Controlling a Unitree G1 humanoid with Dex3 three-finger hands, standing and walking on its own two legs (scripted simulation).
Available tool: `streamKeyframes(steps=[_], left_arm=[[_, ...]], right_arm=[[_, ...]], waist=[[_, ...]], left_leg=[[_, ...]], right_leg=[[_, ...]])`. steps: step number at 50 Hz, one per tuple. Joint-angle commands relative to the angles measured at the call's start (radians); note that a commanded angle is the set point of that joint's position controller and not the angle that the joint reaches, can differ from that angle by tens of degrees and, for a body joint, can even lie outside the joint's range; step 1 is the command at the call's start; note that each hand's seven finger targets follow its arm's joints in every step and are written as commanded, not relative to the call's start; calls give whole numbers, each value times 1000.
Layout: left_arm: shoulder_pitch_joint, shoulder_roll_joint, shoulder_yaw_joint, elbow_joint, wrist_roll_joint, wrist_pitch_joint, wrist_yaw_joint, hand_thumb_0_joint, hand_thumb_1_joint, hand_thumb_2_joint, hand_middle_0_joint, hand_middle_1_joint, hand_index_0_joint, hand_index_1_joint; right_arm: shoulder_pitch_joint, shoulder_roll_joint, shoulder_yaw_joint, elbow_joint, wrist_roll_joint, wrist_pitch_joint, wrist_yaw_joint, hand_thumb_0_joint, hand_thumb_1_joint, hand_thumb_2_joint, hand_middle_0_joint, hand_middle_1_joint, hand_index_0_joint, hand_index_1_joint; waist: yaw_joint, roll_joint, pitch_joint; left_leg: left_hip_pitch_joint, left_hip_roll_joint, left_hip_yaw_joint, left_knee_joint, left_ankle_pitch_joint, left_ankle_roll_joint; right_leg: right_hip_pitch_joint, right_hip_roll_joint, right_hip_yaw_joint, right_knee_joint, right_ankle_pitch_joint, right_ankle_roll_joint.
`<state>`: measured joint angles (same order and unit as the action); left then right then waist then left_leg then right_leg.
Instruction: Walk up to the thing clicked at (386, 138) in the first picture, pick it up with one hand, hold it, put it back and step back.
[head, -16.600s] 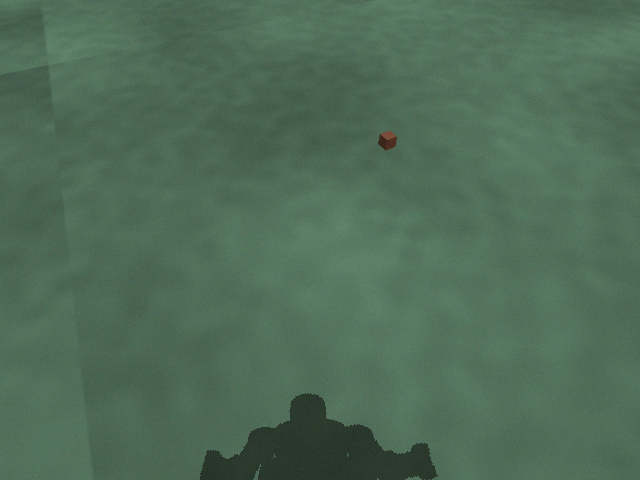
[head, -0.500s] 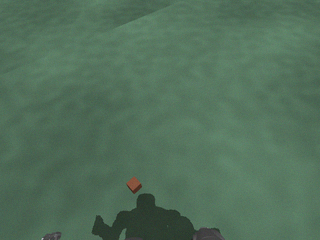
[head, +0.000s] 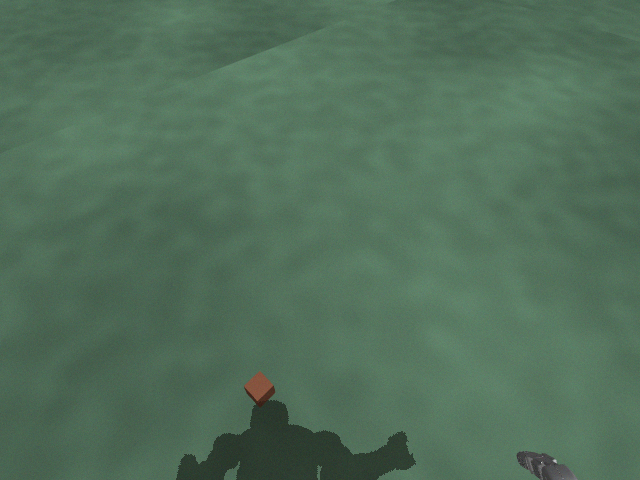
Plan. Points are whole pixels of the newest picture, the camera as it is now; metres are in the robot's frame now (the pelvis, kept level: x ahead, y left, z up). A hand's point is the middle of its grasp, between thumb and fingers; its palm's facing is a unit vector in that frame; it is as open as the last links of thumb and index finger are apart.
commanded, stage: walk up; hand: left
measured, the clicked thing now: (259, 389) +0.47 +0.20 -0.74
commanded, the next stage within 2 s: stand in 0.18 s
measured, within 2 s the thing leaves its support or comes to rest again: neither
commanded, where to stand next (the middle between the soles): +0.08 -0.01 m, yaw -2 degrees
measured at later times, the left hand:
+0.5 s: hand out of the picture +0.10 +0.23 -0.14, palm faces -0.03 -0.94 -0.34, open 7.4 cm
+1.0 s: hand out of the picture +0.07 +0.23 -0.15, palm faces -0.03 -0.94 -0.35, open 7.4 cm
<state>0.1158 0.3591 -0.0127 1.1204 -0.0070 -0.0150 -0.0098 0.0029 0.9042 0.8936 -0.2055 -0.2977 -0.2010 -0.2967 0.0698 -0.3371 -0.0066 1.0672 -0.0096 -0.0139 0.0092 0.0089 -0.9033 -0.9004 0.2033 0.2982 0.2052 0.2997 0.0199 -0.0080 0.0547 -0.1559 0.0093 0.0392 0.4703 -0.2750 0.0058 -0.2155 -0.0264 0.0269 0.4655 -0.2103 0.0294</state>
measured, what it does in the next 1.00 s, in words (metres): stands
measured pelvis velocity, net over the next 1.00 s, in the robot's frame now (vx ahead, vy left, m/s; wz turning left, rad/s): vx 0.00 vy -0.03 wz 0.00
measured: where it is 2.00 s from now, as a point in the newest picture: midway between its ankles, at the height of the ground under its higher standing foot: outside the picture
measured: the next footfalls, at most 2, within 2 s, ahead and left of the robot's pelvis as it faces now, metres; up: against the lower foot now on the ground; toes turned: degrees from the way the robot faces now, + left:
right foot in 1.92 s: -0.12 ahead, -0.10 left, +0.00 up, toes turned -1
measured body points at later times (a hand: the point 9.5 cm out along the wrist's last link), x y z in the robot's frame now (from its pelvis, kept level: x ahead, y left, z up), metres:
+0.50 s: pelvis +0.00 -0.02 +0.01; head +0.01 -0.03 +0.46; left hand +0.10 +0.28 -0.12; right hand +0.08 -0.33 -0.13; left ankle -0.01 +0.11 -0.74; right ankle +0.03 -0.14 -0.74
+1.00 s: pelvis +0.00 -0.03 +0.01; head +0.01 -0.03 +0.46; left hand +0.08 +0.28 -0.12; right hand +0.06 -0.33 -0.13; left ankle -0.01 +0.11 -0.74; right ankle +0.03 -0.14 -0.74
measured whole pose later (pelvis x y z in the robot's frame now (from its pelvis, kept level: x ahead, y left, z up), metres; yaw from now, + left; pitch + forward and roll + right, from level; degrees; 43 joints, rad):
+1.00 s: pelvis +0.00 -0.03 +0.01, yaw +0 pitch -2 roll +0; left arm 0.11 0.35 0.00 1.14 0.00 -0.01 -0.01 0.00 0.90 0.89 -0.21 -0.30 -0.20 -0.30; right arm 0.13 -0.35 -0.01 1.15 -0.02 0.00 0.01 0.01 -0.91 -0.90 0.20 0.30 0.20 0.30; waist -0.01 0.00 0.05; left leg -0.09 0.04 0.03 0.32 -0.19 -0.03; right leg -0.16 0.00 0.01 0.34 -0.15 -0.01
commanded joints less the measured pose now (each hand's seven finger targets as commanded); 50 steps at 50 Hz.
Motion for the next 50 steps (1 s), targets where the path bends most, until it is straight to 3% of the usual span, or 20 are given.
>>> streamKeyframes(steps=[1,8,9,13,18,25,37,45,50], left_arm=[[-49,210,45,-38,4,-30,18,0,900,900,-200,-300,-200,-300],[-75,204,49,-24,12,-32,20,0,900,900,-200,-300,-200,-300],[-77,205,47,-30,14,-32,21,0,900,900,-200,-300,-200,-300],[-66,203,51,-30,11,-30,21,0,900,900,-200,-300,-200,-300],[-88,212,54,-37,11,-21,20,0,900,900,-200,-300,-200,-300],[-89,215,55,-41,13,-27,19,0,900,900,-200,-300,-200,-300],[-91,224,60,-49,15,-19,15,0,900,900,-200,-300,-200,-300],[-76,213,56,-52,14,-23,14,0,900,900,-200,-300,-200,-300],[-70,213,54,-52,12,-20,12,0,900,900,-200,-300,-200,-300]], right_arm=[[-41,-239,-53,-34,5,-17,-13,0,-900,-900,200,300,200,300],[-54,-229,-58,-10,5,-14,-9,0,-900,-900,200,300,200,300],[-68,-213,-50,-18,7,-15,-9,0,-900,-900,200,300,200,300],[-68,-225,-51,-4,6,-18,-12,0,-900,-900,200,300,200,300],[-74,-218,-45,7,3,-12,-11,0,-900,-900,200,300,200,300],[-54,-218,-46,19,3,-13,-8,0,-900,-900,200,300,200,300],[2,-208,-42,25,-4,-10,-5,0,-900,-900,200,300,200,300],[7,-218,-44,18,-4,-13,-8,0,-900,-900,200,300,200,300],[17,-220,-39,21,-4,-14,-10,0,-900,-900,200,300,200,300]], waist=[[-18,10,-88],[-23,-17,-115],[-29,-23,-105],[-25,5,-141],[-22,13,-86],[-28,7,-113],[-32,-12,-33],[-31,2,-88],[-27,15,-69]], left_leg=[[36,118,-91,-136,164,31],[98,117,-69,-157,201,23],[91,123,-103,-167,281,16],[137,130,-89,-166,355,7],[71,120,-91,-212,185,-5],[85,124,-91,-206,200,-3],[50,112,-90,-213,36,1],[68,123,-95,-207,120,5],[47,125,-97,-220,113,3]], right_leg=[[51,-88,78,-76,246,-52],[69,-99,85,-105,276,-47],[83,-98,78,-103,325,-42],[108,-103,75,-107,370,-44],[101,-98,84,-152,205,-44],[124,-105,83,-163,248,-46],[18,-97,118,-233,-39,-48],[70,-94,95,-188,125,-48],[71,-93,95,-182,114,-52]])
